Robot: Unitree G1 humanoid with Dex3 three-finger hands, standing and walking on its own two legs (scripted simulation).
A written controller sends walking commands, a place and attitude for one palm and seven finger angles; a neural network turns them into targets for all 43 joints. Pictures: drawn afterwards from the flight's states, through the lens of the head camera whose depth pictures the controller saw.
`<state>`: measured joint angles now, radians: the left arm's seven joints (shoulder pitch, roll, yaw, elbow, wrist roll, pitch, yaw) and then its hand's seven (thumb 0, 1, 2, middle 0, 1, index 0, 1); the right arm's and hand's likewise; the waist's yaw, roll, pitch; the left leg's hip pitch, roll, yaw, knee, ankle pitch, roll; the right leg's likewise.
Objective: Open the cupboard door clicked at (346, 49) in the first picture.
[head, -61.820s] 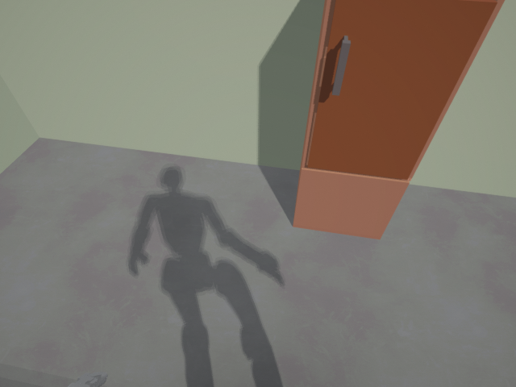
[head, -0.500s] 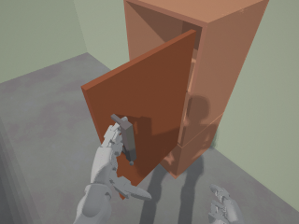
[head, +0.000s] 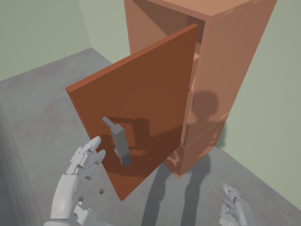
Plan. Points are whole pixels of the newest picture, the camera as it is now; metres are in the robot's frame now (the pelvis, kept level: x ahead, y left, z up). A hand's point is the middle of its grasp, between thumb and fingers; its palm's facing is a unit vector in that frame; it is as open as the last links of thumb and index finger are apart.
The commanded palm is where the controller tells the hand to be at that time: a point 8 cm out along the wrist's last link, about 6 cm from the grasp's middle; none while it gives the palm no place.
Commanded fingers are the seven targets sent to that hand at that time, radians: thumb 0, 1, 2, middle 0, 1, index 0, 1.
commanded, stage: slide the hand sideways off the handle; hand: left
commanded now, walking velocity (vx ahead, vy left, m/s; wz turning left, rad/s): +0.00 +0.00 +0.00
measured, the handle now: (117, 142) +0.29 +0.11 +0.10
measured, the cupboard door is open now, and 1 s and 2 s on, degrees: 95 95 95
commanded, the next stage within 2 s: draw the hand back to the body in 0.22 s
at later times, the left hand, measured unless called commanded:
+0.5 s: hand (81, 198) +0.16 +0.15 +0.11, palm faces -0.03 -1.00 -0.06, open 16.3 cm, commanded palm +0.13 +0.22 +0.12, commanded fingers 0.00 -0.50 0.30 -0.15 -0.30 -0.15 -0.30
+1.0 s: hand (37, 184) +0.17 +0.23 +0.14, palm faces +0.22 -0.93 -0.28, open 15.1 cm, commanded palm +0.13 +0.28 +0.16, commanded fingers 0.00 0.03 0.52 -0.17 -0.30 -0.17 -0.30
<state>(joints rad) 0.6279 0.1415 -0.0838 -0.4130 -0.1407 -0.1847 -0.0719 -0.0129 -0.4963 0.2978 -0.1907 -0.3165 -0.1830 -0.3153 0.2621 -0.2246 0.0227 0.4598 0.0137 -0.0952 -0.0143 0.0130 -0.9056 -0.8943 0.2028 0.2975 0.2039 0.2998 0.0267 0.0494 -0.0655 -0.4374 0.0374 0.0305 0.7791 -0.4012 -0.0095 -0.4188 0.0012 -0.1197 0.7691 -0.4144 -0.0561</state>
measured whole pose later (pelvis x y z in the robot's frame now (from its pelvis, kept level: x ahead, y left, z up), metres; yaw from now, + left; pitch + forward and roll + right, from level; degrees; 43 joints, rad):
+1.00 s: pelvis +0.00 +0.04 +0.02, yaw +0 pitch -1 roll -2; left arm 0.63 0.28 0.13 -0.54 -0.08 -0.03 0.04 -0.01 -0.28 0.39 -0.16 -0.30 -0.16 -0.30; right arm 0.25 -0.21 0.05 0.52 0.02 -0.17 -0.09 0.01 -0.90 -0.89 0.20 0.30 0.20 0.30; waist 0.06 0.05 -0.03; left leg -0.29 0.02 0.05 0.65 -0.35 0.03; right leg -0.24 -0.01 -0.10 0.58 -0.32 -0.01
